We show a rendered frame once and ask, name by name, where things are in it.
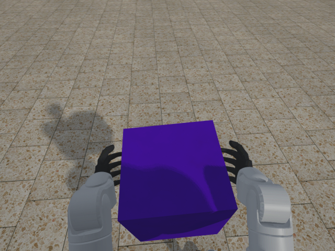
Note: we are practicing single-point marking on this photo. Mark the right robot hand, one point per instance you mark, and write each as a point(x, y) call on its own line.
point(241, 159)

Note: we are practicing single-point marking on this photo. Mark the left robot hand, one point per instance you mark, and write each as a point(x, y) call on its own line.
point(103, 162)

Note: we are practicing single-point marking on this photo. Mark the left robot forearm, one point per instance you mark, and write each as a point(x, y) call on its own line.
point(89, 214)

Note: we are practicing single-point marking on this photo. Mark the carton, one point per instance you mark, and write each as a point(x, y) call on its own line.
point(174, 182)

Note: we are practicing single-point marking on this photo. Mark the right robot forearm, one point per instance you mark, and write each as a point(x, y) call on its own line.
point(269, 215)

